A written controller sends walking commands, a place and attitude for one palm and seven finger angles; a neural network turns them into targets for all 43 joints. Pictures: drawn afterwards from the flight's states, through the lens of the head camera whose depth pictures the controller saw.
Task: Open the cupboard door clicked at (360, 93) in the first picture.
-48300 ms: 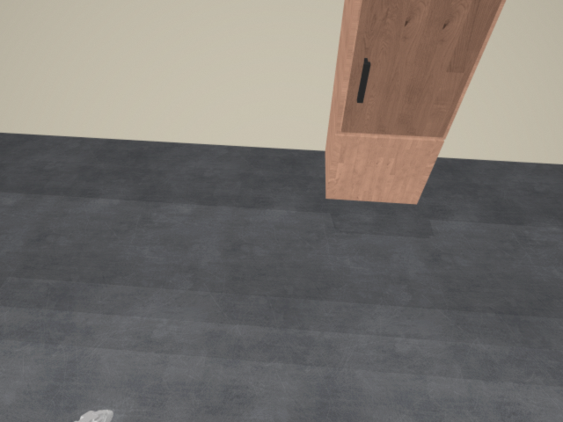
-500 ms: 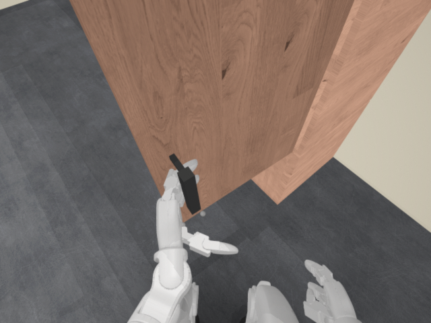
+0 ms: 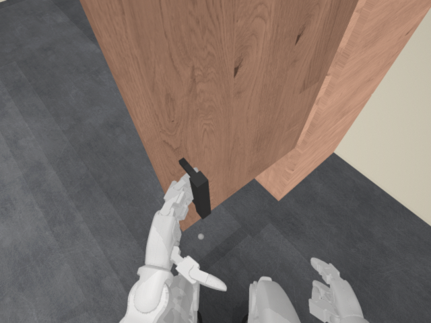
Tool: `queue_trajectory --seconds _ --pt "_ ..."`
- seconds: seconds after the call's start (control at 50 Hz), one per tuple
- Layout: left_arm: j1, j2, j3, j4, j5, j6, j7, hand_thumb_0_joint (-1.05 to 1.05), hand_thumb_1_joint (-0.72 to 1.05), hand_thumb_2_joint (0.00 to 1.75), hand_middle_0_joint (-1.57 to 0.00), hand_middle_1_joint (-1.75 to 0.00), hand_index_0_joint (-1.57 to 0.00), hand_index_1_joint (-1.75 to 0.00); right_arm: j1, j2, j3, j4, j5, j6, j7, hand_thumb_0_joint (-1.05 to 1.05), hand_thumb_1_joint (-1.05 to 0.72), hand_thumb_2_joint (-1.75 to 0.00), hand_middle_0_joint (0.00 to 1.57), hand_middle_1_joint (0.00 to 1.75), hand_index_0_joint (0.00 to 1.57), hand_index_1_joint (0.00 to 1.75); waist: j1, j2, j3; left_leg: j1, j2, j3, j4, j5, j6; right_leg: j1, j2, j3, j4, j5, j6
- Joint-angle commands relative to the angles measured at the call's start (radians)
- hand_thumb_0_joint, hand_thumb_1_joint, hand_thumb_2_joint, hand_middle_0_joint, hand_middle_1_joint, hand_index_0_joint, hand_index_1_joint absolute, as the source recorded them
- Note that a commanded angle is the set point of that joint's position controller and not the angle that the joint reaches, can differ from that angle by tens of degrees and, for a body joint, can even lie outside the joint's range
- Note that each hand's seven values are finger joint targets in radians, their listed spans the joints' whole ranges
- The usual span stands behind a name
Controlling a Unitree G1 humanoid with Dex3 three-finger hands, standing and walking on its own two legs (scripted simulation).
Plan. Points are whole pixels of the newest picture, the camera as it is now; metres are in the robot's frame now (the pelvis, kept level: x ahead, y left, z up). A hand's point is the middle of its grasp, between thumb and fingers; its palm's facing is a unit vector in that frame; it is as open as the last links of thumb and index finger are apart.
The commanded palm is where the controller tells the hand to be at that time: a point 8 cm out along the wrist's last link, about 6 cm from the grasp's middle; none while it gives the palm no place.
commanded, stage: slide the hand sideways off the handle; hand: left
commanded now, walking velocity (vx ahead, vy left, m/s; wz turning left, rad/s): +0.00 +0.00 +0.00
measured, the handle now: (195, 190) +0.35 +0.06 +0.03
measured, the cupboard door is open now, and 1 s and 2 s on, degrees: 88 88 88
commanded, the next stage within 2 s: draw the hand back to the body in 0.62 s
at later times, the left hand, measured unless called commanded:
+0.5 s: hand (174, 255) +0.23 +0.08 +0.03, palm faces -0.10 -0.99 -0.03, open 16.0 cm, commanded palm +0.20 +0.16 +0.03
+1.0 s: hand (118, 261) +0.21 +0.15 +0.09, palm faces -0.04 -1.00 -0.05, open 16.3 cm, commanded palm +0.18 +0.20 +0.10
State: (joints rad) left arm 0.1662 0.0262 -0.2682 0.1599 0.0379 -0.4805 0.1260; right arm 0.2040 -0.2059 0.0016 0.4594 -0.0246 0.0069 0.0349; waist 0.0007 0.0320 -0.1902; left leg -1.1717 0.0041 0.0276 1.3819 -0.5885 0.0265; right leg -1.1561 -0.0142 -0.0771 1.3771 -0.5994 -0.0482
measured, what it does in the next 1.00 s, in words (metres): stands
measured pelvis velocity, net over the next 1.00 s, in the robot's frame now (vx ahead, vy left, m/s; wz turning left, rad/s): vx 0.00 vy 0.00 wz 0.00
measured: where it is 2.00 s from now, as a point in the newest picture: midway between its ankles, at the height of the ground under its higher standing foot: outside the picture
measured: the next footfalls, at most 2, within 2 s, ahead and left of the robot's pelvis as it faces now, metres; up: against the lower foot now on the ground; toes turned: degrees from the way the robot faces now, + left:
none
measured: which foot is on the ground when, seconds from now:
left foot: down 0.00-1.00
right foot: down 0.00-1.00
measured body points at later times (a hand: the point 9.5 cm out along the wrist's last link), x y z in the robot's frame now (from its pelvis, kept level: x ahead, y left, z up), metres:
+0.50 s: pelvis +0.01 -0.02 -0.01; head +0.11 -0.03 +0.43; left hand +0.23 +0.14 +0.03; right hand +0.21 -0.24 -0.10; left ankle +0.04 +0.11 -0.60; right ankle +0.03 -0.10 -0.60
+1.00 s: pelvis +0.00 +0.00 +0.02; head +0.07 -0.01 +0.46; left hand +0.21 +0.20 +0.10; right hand +0.19 -0.22 -0.06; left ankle +0.04 +0.11 -0.60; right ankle +0.03 -0.10 -0.60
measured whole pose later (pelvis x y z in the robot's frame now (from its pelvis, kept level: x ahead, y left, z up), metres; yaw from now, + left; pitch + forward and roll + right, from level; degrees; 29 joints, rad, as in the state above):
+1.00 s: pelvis +0.00 +0.00 +0.02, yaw +0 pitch +18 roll -2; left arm 0.51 0.20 0.01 -0.24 -0.20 -0.33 -0.15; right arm 0.23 -0.20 0.01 0.42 0.03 -0.03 -0.06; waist 0.02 0.06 -0.19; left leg -1.06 0.02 -0.01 1.32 -0.58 0.02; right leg -1.02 0.01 -0.11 1.28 -0.57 -0.05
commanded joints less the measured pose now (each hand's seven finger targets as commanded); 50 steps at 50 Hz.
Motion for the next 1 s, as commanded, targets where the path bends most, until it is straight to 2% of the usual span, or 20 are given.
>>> queue_trajectory --seconds 0.0,0.08,0.12,0.16,0.2,0.22,0.36,0.4,0.52,0.58,0.62,0.68,0.7,0.74,0.78,0.8,0.84,0.88,0.94,0.98 --pt "-0.024 -0.016 0.018 -0.255 -0.019 -0.083 -0.001 0.00 -0.50 0.30 -0.15 -0.30 -0.15 -0.30 -0.043 -0.106 -0.040 -0.156 0.002 -0.051 -0.009 0.00 -0.90 -0.90 0.20 0.30 0.20 0.30 -0.014 -0.073 -0.302 0.220 -0.032 -0.074 -0.178 0.210 -0.009 0.202 0.014 0.059 -0.209 0.241 0.002" --pt "0.007 0.015 0.041 -0.271 -0.036 -0.091 -0.027 0.00 -0.50 0.30 -0.15 -0.30 -0.15 -0.30 -0.036 -0.107 -0.038 -0.158 0.002 -0.058 -0.018 0.00 -0.90 -0.90 0.20 0.30 0.20 0.30 -0.024 -0.094 -0.282 0.186 -0.033 -0.074 -0.162 0.193 -0.005 0.205 0.016 0.063 -0.212 0.230 0.004" --pt "0.025 0.050 0.080 -0.279 -0.040 -0.097 -0.040 0.00 -0.50 0.30 -0.15 -0.30 -0.15 -0.30 -0.036 -0.107 -0.040 -0.152 0.002 -0.062 -0.022 0.00 -0.90 -0.90 0.20 0.30 0.20 0.30 -0.012 -0.089 -0.301 0.182 -0.034 -0.072 -0.152 0.204 -0.007 0.216 0.016 0.068 -0.203 0.245 0.004" --pt "0.083 0.043 0.076 -0.306 -0.050 -0.094 -0.057 0.00 -0.50 0.30 -0.15 -0.30 -0.15 -0.30 -0.041 -0.105 -0.041 -0.164 0.004 -0.064 -0.023 0.00 -0.90 -0.90 0.20 0.30 0.20 0.30 0.000 -0.065 -0.314 0.194 -0.036 -0.069 -0.153 0.224 -0.008 0.221 0.017 0.066 -0.196 0.267 0.003" --pt "0.090 0.055 0.089 -0.313 -0.064 -0.080 -0.071 0.00 -0.50 0.30 -0.15 -0.30 -0.15 -0.30 -0.037 -0.106 -0.040 -0.166 0.005 -0.063 -0.027 0.00 -0.90 -0.90 0.20 0.30 0.20 0.30 -0.008 -0.076 -0.304 0.179 -0.036 -0.065 -0.142 0.229 -0.006 0.229 0.016 0.069 -0.200 0.281 0.007" --pt "0.105 0.079 0.123 -0.319 -0.072 -0.079 -0.077 0.00 -0.50 0.30 -0.15 -0.30 -0.15 -0.30 -0.032 -0.106 -0.042 -0.164 0.007 -0.063 -0.029 0.00 -0.90 -0.90 0.20 0.30 0.20 0.30 -0.001 -0.084 -0.309 0.172 -0.035 -0.066 -0.140 0.226 -0.007 0.242 0.018 0.072 -0.200 0.280 0.007" --pt "0.194 0.119 0.183 -0.359 -0.119 -0.069 -0.133 0.00 -0.50 0.30 -0.15 -0.30 -0.15 -0.30 -0.040 -0.105 -0.042 -0.173 0.014 -0.074 -0.044 0.00 -0.90 -0.90 0.20 0.30 0.20 0.30 0.006 -0.083 -0.294 0.124 -0.036 -0.053 -0.115 0.213 -0.007 0.273 0.015 0.099 -0.214 0.281 0.014" --pt "0.214 0.126 0.199 -0.378 -0.134 -0.073 -0.148 0.00 -0.50 0.30 -0.15 -0.30 -0.15 -0.30 -0.044 -0.103 -0.044 -0.172 0.015 -0.080 -0.048 0.00 -0.90 -0.90 0.20 0.30 0.20 0.30 0.007 -0.089 -0.316 0.115 -0.035 -0.052 -0.100 0.231 -0.005 0.291 0.014 0.111 -0.210 0.314 0.018" --pt "0.268 0.186 0.295 -0.362 -0.182 -0.080 -0.212 0.00 -0.50 0.30 -0.15 -0.30 -0.15 -0.30 -0.054 -0.103 -0.052 -0.156 0.024 -0.090 -0.064 0.00 -0.90 -0.90 0.20 0.30 0.20 0.30 0.010 -0.103 -0.280 0.058 -0.029 -0.047 -0.075 0.202 -0.010 0.311 0.004 0.151 -0.229 0.295 0.030" --pt "0.253 0.184 0.271 -0.419 -0.206 -0.094 -0.258 0.00 -0.50 0.30 -0.15 -0.30 -0.15 -0.30 -0.058 -0.111 -0.052 -0.158 0.023 -0.105 -0.068 0.00 -0.90 -0.90 0.20 0.30 0.20 0.30 -0.002 -0.053 -0.295 0.058 -0.029 -0.053 -0.066 0.210 -0.006 0.300 0.002 0.152 -0.220 0.304 0.028" --pt "0.261 0.170 0.251 -0.403 -0.218 -0.099 -0.292 0.00 -0.50 0.30 -0.15 -0.30 -0.15 -0.30 -0.052 -0.113 -0.055 -0.149 0.024 -0.113 -0.071 0.00 -0.90 -0.90 0.20 0.30 0.20 0.30 -0.023 -0.089 -0.282 0.051 -0.024 -0.056 -0.053 0.191 -0.005 0.273 0.000 0.152 -0.222 0.285 0.037" --pt "0.208 0.170 0.221 -0.431 -0.228 -0.095 -0.326 0.00 -0.50 0.30 -0.15 -0.30 -0.15 -0.30 -0.048 -0.128 -0.052 -0.151 0.024 -0.129 -0.076 0.00 -0.90 -0.90 0.20 0.30 0.20 0.30 -0.035 -0.055 -0.265 0.049 -0.023 -0.066 -0.046 0.175 0.002 0.222 0.008 0.142 -0.214 0.216 0.024" --pt "0.229 0.178 0.233 -0.420 -0.228 -0.089 -0.327 0.00 -0.50 0.30 -0.15 -0.30 -0.15 -0.30 -0.050 -0.130 -0.056 -0.150 0.025 -0.130 -0.077 0.00 -0.90 -0.90 0.20 0.30 0.20 0.30 -0.024 -0.045 -0.259 0.056 -0.021 -0.064 -0.051 0.162 0.000 0.200 0.010 0.134 -0.214 0.177 0.021" --pt "0.241 0.258 0.304 -0.532 -0.239 -0.071 -0.315 0.00 -0.50 0.30 -0.15 -0.30 -0.15 -0.30 -0.044 -0.133 -0.058 -0.174 0.029 -0.126 -0.082 0.00 -0.90 -0.90 0.20 0.30 0.20 0.30 0.011 -0.027 -0.332 0.107 -0.022 -0.060 -0.086 0.178 0.002 0.258 0.014 0.136 -0.232 0.165 0.016" --pt "0.294 0.298 0.352 -0.600 -0.239 -0.028 -0.290 0.00 -0.50 0.30 -0.15 -0.30 -0.15 -0.30 -0.036 -0.127 -0.059 -0.193 0.036 -0.115 -0.087 0.00 -0.90 -0.90 0.20 0.30 0.20 0.30 0.041 0.005 -0.370 0.167 -0.025 -0.061 -0.135 0.224 0.002 0.316 0.025 0.116 -0.242 0.208 0.010" --pt "0.324 0.268 0.335 -0.612 -0.240 -0.003 -0.282 0.00 -0.50 0.30 -0.15 -0.30 -0.15 -0.30 -0.037 -0.119 -0.056 -0.205 0.041 -0.110 -0.086 0.00 -0.90 -0.90 0.20 0.30 0.20 0.30 0.038 0.014 -0.349 0.197 -0.027 -0.059 -0.162 0.223 0.001 0.319 0.026 0.103 -0.259 0.211 0.013" --pt "0.344 0.252 0.338 -0.610 -0.244 0.043 -0.268 0.00 -0.50 0.30 -0.15 -0.30 -0.15 -0.30 -0.028 -0.118 -0.056 -0.210 0.051 -0.097 -0.091 0.00 -0.90 -0.90 0.20 0.30 0.20 0.30 0.022 -0.035 -0.301 0.222 -0.025 -0.061 -0.200 0.206 0.001 0.335 0.031 0.087 -0.301 0.196 0.022" --pt "0.366 0.243 0.332 -0.607 -0.246 0.078 -0.265 0.00 -0.50 0.30 -0.15 -0.30 -0.15 -0.30 -0.026 -0.117 -0.052 -0.214 0.053 -0.093 -0.098 0.00 -0.90 -0.90 0.20 0.30 0.20 0.30 0.010 -0.043 -0.271 0.239 -0.023 -0.068 -0.233 0.201 0.003 0.355 0.035 0.073 -0.333 0.191 0.022" --pt "0.370 0.232 0.313 -0.590 -0.249 0.099 -0.280 0.00 -0.50 0.30 -0.15 -0.30 -0.15 -0.30 -0.018 -0.123 -0.043 -0.216 0.059 -0.095 -0.108 0.00 -0.90 -0.90 0.20 0.30 0.20 0.30 -0.015 -0.061 -0.183 0.271 -0.021 -0.073 -0.282 0.161 0.001 0.352 0.035 0.059 -0.385 0.148 0.029" --pt "0.345 0.259 0.330 -0.602 -0.255 0.096 -0.288 0.00 -0.50 0.30 -0.15 -0.30 -0.15 -0.30 -0.014 -0.130 -0.036 -0.215 0.059 -0.101 -0.116 0.00 -0.90 -0.90 0.20 0.30 0.20 0.30 -0.019 -0.050 -0.151 0.299 -0.019 -0.083 -0.314 0.145 0.002 0.357 0.039 0.046 -0.406 0.119 0.023"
